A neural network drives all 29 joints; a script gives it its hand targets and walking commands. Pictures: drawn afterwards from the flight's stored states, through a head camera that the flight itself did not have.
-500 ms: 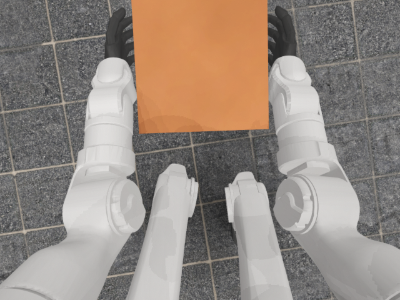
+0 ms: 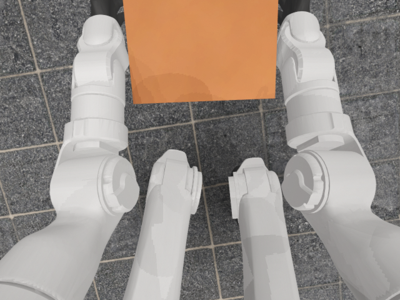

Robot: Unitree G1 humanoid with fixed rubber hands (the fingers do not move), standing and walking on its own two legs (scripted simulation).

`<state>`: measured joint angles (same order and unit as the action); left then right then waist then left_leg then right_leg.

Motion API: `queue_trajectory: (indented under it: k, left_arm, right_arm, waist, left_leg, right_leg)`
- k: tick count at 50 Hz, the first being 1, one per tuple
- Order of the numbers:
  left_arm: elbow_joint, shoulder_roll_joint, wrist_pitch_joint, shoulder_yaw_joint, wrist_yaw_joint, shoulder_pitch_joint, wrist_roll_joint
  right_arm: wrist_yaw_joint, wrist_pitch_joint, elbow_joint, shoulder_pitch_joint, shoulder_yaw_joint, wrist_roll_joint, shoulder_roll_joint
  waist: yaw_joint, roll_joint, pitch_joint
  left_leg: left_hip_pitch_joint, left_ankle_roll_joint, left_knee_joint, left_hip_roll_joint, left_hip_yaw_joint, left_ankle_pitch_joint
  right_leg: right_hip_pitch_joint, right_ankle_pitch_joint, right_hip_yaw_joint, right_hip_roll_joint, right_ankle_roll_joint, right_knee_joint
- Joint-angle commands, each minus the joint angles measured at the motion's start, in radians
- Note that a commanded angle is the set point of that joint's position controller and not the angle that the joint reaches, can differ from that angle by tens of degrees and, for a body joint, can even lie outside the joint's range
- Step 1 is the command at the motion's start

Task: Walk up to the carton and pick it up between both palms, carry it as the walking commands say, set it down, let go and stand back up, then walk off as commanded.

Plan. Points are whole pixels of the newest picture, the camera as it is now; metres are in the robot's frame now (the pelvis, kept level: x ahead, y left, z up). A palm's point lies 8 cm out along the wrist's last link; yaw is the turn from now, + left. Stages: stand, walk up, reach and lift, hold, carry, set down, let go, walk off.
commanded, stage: set down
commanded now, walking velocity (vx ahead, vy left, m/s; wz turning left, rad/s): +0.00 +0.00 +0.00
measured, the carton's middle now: (200, 24) +0.54 +0.06 -0.21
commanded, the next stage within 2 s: none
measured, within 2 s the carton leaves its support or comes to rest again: rests again in 1.02 s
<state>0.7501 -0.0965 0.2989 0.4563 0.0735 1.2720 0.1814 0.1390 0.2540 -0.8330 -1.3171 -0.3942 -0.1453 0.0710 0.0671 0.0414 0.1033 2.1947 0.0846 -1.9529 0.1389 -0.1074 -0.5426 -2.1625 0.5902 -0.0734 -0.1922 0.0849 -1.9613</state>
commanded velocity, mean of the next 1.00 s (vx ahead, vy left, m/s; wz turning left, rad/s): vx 0.00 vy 0.00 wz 0.00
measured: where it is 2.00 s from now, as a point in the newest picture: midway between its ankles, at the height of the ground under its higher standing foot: (204, 204)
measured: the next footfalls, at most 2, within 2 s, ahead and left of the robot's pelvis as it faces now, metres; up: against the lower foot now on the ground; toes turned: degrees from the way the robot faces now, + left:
none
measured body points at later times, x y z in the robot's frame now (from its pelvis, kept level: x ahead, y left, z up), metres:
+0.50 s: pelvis +0.00 +0.00 -0.04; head +0.36 +0.03 +0.23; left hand +0.54 +0.21 -0.19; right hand +0.57 -0.08 -0.19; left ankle +0.10 +0.13 -0.40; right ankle +0.10 -0.12 -0.40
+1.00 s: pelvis +0.00 +0.00 -0.05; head +0.37 +0.02 +0.21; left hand +0.54 +0.21 -0.21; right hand +0.57 -0.08 -0.21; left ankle +0.10 +0.13 -0.40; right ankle +0.10 -0.12 -0.40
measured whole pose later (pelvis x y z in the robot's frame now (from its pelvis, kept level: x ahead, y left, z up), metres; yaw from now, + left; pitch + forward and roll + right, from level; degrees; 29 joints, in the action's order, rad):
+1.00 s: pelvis +0.00 +0.00 -0.05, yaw +0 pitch +40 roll +0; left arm 0.85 -0.18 0.26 0.41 0.06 1.37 0.11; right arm 0.17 0.22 -0.95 -1.43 -0.30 -0.08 0.14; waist 0.08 0.04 0.29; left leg 2.23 0.07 -2.13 0.10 -0.07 -0.60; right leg -2.21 0.63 -0.06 -0.19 0.08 -2.15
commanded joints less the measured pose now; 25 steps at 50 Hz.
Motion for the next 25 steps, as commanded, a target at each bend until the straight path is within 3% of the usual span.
queue_trajectory:
  k: [1,12,17,25]
  left_arm:
    - [-0.017,0.873,-0.034,-0.458,-0.252,0.631,-0.130]
    - [-0.043,0.844,-0.050,-0.504,-0.256,0.701,-0.187]
    - [-0.069,0.843,-0.056,-0.527,-0.254,0.722,-0.222]
    - [0.015,0.830,-0.054,-0.468,-0.274,0.669,-0.183]
  right_arm:
    - [-0.208,-0.026,0.022,-0.633,0.416,0.111,-0.897]
    - [-0.203,-0.040,0.039,-0.703,0.465,0.165,-0.874]
    - [-0.194,-0.045,0.063,-0.717,0.506,0.192,-0.890]
    - [-0.201,-0.043,-0.001,-0.685,0.463,0.162,-0.892]
  waist:
    - [0.045,-0.010,-1.224]
    - [0.053,-0.013,-1.255]
    - [0.053,0.014,-1.266]
    - [0.066,0.029,-1.107]
  left_leg:
    - [-0.716,-0.025,0.109,0.008,0.203,0.404]
    - [-0.711,-0.027,0.024,0.000,0.204,0.454]
    - [-0.718,-0.030,0.001,0.001,0.195,0.508]
    - [-0.614,-0.041,-0.003,-0.003,0.199,0.424]
  right_leg:
    - [0.540,-0.328,0.166,-0.018,-0.050,0.123]
    - [0.545,-0.373,0.169,-0.013,-0.053,0.030]
    - [0.569,-0.424,0.167,-0.014,-0.052,0.006]
    - [0.496,-0.352,0.157,-0.013,-0.054,0.007]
